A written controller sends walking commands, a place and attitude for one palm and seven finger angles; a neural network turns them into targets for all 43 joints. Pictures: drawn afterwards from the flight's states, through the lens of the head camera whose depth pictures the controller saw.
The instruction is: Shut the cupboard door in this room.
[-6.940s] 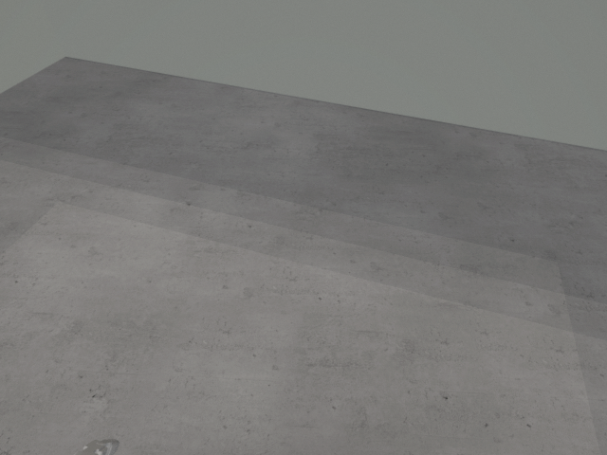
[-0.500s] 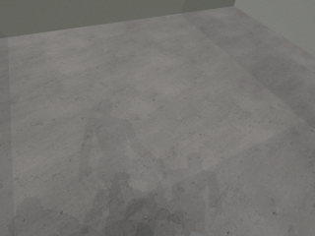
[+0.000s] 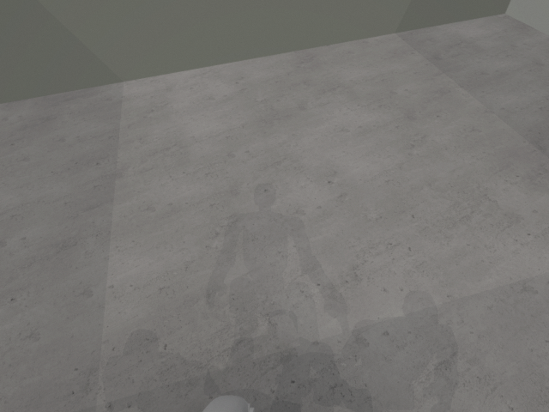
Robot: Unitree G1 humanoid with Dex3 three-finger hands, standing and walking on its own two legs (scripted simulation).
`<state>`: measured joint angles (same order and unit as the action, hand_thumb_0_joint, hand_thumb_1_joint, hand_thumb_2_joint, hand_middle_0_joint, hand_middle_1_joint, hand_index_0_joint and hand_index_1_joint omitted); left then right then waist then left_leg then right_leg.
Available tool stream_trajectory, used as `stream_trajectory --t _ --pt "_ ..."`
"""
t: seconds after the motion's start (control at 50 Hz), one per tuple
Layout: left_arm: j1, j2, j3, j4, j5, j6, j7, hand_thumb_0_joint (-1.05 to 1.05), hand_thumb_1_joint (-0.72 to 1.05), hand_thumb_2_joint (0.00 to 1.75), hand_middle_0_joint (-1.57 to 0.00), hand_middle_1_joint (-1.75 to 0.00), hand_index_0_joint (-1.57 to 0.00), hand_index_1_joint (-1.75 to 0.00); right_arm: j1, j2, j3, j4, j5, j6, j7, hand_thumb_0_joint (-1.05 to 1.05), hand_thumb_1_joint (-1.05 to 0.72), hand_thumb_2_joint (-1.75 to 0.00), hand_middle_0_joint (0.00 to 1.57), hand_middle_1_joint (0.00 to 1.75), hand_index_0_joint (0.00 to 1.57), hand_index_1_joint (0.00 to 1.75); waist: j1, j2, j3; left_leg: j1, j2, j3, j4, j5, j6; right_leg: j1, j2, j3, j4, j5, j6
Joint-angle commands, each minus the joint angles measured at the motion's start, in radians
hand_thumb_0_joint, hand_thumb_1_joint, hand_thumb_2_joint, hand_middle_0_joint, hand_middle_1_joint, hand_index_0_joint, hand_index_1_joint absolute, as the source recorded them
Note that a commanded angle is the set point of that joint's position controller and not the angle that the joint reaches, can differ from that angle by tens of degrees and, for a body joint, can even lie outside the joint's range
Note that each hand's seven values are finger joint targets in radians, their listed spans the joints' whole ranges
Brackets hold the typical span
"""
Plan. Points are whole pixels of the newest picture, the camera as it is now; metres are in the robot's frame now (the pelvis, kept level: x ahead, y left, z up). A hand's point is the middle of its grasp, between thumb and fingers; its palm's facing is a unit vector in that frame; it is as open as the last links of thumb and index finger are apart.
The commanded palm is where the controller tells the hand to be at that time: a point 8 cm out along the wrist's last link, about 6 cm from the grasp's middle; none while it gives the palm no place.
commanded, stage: turn or walk to find it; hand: left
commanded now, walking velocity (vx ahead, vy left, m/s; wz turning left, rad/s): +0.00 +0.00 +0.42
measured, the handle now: out of the picture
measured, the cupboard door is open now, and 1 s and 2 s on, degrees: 80 80 80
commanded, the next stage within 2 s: none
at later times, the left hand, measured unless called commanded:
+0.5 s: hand out of the picture +0.00 +0.27 -0.17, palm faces +0.24 -0.94 -0.25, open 7.4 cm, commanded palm none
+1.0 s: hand out of the picture -0.07 +0.20 -0.16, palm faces +0.43 -0.87 -0.24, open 7.4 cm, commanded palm none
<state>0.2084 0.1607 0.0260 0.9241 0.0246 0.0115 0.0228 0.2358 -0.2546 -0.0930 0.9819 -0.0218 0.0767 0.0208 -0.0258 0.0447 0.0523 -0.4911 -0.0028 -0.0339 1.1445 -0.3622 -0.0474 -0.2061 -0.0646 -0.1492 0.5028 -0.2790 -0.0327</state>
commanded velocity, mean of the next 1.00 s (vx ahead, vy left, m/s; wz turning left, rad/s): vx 0.00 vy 0.00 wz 0.42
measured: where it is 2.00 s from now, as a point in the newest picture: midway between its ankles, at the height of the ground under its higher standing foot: outside the picture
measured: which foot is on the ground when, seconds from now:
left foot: up 0.00-0.24, down 0.26-0.66, up 0.68-1.00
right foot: down 0.00-0.26, up 0.28-0.64, down 0.66-1.00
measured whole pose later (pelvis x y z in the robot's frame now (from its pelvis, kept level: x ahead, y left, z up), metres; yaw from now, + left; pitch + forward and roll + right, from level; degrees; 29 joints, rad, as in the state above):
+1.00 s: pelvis -0.03 +0.01 +0.00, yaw +26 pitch +0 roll +1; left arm 0.23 0.18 0.03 0.95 0.03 0.01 0.02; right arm 0.21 -0.25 -0.08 1.00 -0.01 0.08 0.02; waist 0.00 0.00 0.08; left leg -0.38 0.04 0.02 0.91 -0.44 -0.06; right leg -0.22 -0.11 -0.21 0.52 -0.28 -0.01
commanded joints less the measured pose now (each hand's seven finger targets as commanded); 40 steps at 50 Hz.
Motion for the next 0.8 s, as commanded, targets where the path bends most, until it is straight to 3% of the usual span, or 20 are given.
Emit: stream_trajectory --t 0.0,0.1,0.16,0.2,0.22,0.24,0.26,0.28,0.32,0.36,0.52,0.56,0.6,0.62,0.64,0.66,0.68,0.7,0.74,0.78 --pt "0.023 0.209 0.058 -0.056 0.001 -0.023 0.014 0.00 0.90 0.90 -0.20 -0.30 -0.20 -0.30 -0.047 -0.046 -0.001 -0.067 0.000 -0.016 -0.002 0.00 -0.90 -0.90 0.20 0.30 0.20 0.30 0.039 -0.194 -0.010 -0.036 0.041 0.026 -0.072 -0.038 -0.026 0.054 -0.267 0.156 -0.205 0.205 -0.092" --pt "0.091 0.253 0.070 -0.015 0.008 -0.016 0.009 0.00 0.90 0.90 -0.20 -0.30 -0.20 -0.30 -0.116 -0.028 0.018 -0.082 0.012 -0.031 -0.004 0.00 -0.90 -0.90 0.20 0.30 0.20 0.30 0.082 -0.232 -0.057 0.056 0.030 0.089 -0.325 -0.110 -0.015 0.125 -0.291 0.133 -0.129 0.411 -0.112" --pt "0.081 0.262 0.074 -0.003 0.006 -0.011 0.007 0.00 0.90 0.90 -0.20 -0.30 -0.20 -0.30 -0.075 -0.028 0.024 -0.073 0.016 -0.044 -0.011 0.00 -0.90 -0.90 0.20 0.30 0.20 0.30 0.060 -0.248 -0.100 0.149 0.015 0.126 -0.511 -0.049 -0.004 0.145 -0.285 0.097 -0.046 0.506 -0.084" --pt "0.058 0.246 0.074 -0.004 -0.008 -0.001 0.006 0.00 0.90 0.90 -0.20 -0.30 -0.20 -0.30 -0.004 -0.062 0.018 -0.054 0.012 -0.057 -0.011 0.00 -0.90 -0.90 0.20 0.30 0.20 0.30 0.012 -0.167 -0.132 0.338 0.038 0.113 -0.745 0.172 0.016 0.041 -0.252 0.026 0.078 0.392 -0.007" --pt "0.076 0.198 0.070 -0.025 -0.016 0.007 0.001 0.00 0.90 0.90 -0.20 -0.30 -0.20 -0.30 0.018 -0.146 0.000 -0.058 0.004 -0.068 -0.013 0.00 -0.90 -0.90 0.20 0.30 0.20 0.30 0.001 0.057 -0.154 0.482 0.212 -0.112 -0.806 0.360 0.086 -0.161 -0.155 -0.027 0.246 0.122 0.061" --pt "0.040 0.143 0.046 -0.061 -0.012 0.011 -0.005 0.00 0.90 0.90 -0.20 -0.30 -0.20 -0.30 0.050 -0.222 -0.015 -0.059 0.005 -0.063 -0.016 0.00 -0.90 -0.90 0.20 0.30 0.20 0.30 -0.016 0.260 -0.126 0.515 0.396 -0.297 -0.814 0.648 0.187 -0.340 -0.070 -0.014 0.422 -0.336 0.105" --pt "-0.021 0.153 0.042 -0.068 -0.004 0.023 0.003 0.00 0.90 0.90 -0.20 -0.30 -0.20 -0.30 0.085 -0.213 -0.017 -0.037 0.003 -0.063 -0.029 0.00 -0.90 -0.90 0.20 0.30 0.20 0.30 -0.049 0.213 -0.130 0.461 0.399 -0.294 -0.812 0.662 0.230 -0.339 -0.065 0.075 0.528 -0.346 0.103" --pt "-0.053 0.152 0.048 -0.060 -0.008 0.026 0.003 0.00 0.90 0.90 -0.20 -0.30 -0.20 -0.30 0.059 -0.194 -0.010 -0.035 0.001 -0.063 -0.039 0.00 -0.90 -0.90 0.20 0.30 0.20 0.30 -0.037 0.223 -0.092 0.429 0.357 -0.260 -0.803 0.663 0.227 -0.364 -0.064 0.111 0.582 -0.298 0.101" --pt "-0.029 0.161 0.052 -0.032 -0.012 0.022 -0.007 0.00 0.90 0.90 -0.20 -0.30 -0.20 -0.30 -0.039 -0.144 0.008 -0.061 0.001 -0.067 -0.043 0.00 -0.90 -0.90 0.20 0.30 0.20 0.30 0.008 0.143 -0.051 0.389 0.280 -0.163 -0.789 0.677 0.211 -0.344 -0.062 0.119 0.607 -0.190 0.108" --pt "-0.011 0.156 0.050 -0.017 -0.012 0.019 -0.011 0.00 0.90 0.90 -0.20 -0.30 -0.20 -0.30 -0.050 -0.138 0.010 -0.069 0.003 -0.073 -0.043 0.00 -0.90 -0.90 0.20 0.30 0.20 0.30 0.014 0.108 -0.058 0.381 0.250 -0.129 -0.789 0.686 0.201 -0.308 -0.052 0.113 0.579 -0.160 0.114" --pt "-0.052 0.137 0.042 -0.062 -0.017 0.019 -0.005 0.00 0.90 0.90 -0.20 -0.30 -0.20 -0.30 -0.030 -0.153 -0.005 -0.079 -0.004 -0.059 -0.035 0.00 -0.90 -0.90 0.20 0.30 0.20 0.30 -0.003 0.116 -0.058 0.339 0.235 -0.228 -0.783 0.570 0.217 -0.203 -0.004 0.107 0.327 -0.180 0.113" --pt "-0.011 0.136 0.044 -0.060 -0.019 0.013 -0.003 0.00 0.90 0.90 -0.20 -0.30 -0.20 -0.30 -0.056 -0.154 -0.009 -0.090 -0.006 -0.055 -0.032 0.00 -0.90 -0.90 0.20 0.30 0.20 0.30 0.016 0.124 -0.069 0.297 0.220 -0.248 -0.763 0.536 0.207 -0.121 0.018 0.095 0.208 -0.145 0.105" --pt "0.058 0.146 0.048 -0.043 -0.018 0.001 -0.001 0.00 0.90 0.90 -0.20 -0.30 -0.20 -0.30 -0.073 -0.145 -0.011 -0.099 0.001 -0.052 -0.029 0.00 -0.90 -0.90 0.20 0.30 0.20 0.30 0.051 0.087 -0.089 0.217 0.175 -0.238 -0.697 0.452 0.164 0.028 0.024 0.081 -0.005 0.020 0.100" --pt "0.095 0.181 0.055 -0.038 -0.013 -0.009 0.002 0.00 0.90 0.90 -0.20 -0.30 -0.20 -0.30 -0.067 -0.118 -0.009 -0.105 0.008 -0.053 -0.025 0.00 -0.90 -0.90 0.20 0.30 0.20 0.30 0.067 0.004 -0.103 0.131 0.118 -0.199 -0.619 0.317 0.114 0.141 -0.033 0.130 -0.123 0.094 0.089" --pt "0.110 0.273 0.071 -0.039 0.004 -0.021 0.012 0.00 0.90 0.90 -0.20 -0.30 -0.20 -0.30 -0.046 -0.048 0.001 -0.122 0.016 -0.053 -0.017 0.00 -0.90 -0.90 0.20 0.30 0.20 0.30 0.069 -0.259 -0.107 -0.049 -0.017 -0.056 -0.416 0.038 0.042 0.247 -0.270 0.383 -0.202 0.152 0.007" --pt "0.108 0.314 0.072 -0.057 0.001 -0.017 0.010 0.00 0.90 0.90 -0.20 -0.30 -0.20 -0.30 -0.070 -0.054 -0.004 -0.142 0.008 -0.047 -0.019 0.00 -0.90 -0.90 0.20 0.30 0.20 0.30 0.082 -0.310 -0.083 -0.068 -0.048 -0.026 -0.208 -0.228 0.024 0.127 -0.422 0.467 -0.228 0.215 -0.096" --pt "0.065 0.284 0.077 -0.070 -0.005 -0.019 0.015 0.00 0.90 0.90 -0.20 -0.30 -0.20 -0.30 -0.077 -0.080 -0.011 -0.129 0.001 -0.030 -0.019 0.00 -0.90 -0.90 0.20 0.30 0.20 0.30 0.072 -0.324 -0.060 -0.059 -0.015 -0.078 -0.062 -0.205 0.030 0.015 -0.401 0.469 -0.266 0.090 -0.122" --pt "0.015 0.259 0.069 -0.081 -0.005 -0.016 0.012 0.00 0.90 0.90 -0.20 -0.30 -0.20 -0.30 -0.080 -0.082 -0.018 -0.111 0.001 -0.023 -0.013 0.00 -0.90 -0.90 0.20 0.30 0.20 0.30 0.048 -0.250 -0.001 -0.061 -0.003 -0.074 0.038 -0.140 0.029 -0.055 -0.349 0.418 -0.279 -0.001 -0.106" --pt "-0.076 0.199 0.052 -0.099 -0.006 -0.018 0.012 0.00 0.90 0.90 -0.20 -0.30 -0.20 -0.30 -0.009 -0.067 -0.015 -0.070 -0.002 -0.019 -0.002 0.00 -0.90 -0.90 0.20 0.30 0.20 0.30 -0.008 -0.174 0.007 -0.056 0.023 -0.042 0.088 -0.019 0.011 -0.055 -0.259 0.241 -0.240 0.057 -0.065" --pt "-0.042 0.182 0.047 -0.092 -0.004 -0.026 0.012 0.00 0.90 0.90 -0.20 -0.30 -0.20 -0.30 0.000 -0.057 -0.009 -0.059 -0.002 -0.020 0.000 0.00 -0.90 -0.90 0.20 0.30 0.20 0.30 0.008 -0.207 -0.017 -0.048 0.026 -0.013 0.064 0.009 -0.008 -0.001 -0.236 0.177 -0.216 0.175 -0.061"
